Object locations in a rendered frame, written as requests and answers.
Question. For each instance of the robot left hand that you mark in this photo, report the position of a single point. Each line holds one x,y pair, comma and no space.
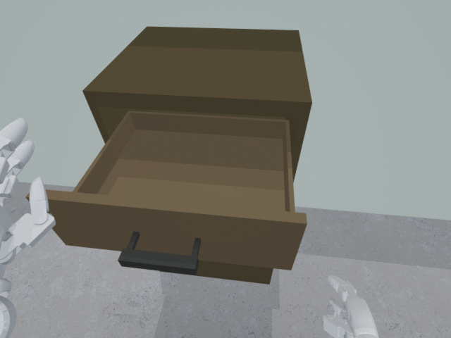
30,228

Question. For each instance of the robot right hand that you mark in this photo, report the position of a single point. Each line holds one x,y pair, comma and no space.
353,318

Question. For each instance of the handle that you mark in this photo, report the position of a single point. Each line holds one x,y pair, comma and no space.
166,262

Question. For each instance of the robot left forearm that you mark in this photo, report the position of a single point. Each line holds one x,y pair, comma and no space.
8,314

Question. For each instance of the cabinet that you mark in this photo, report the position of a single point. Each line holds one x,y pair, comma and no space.
247,73

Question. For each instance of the drawer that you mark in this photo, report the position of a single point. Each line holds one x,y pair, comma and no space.
176,177

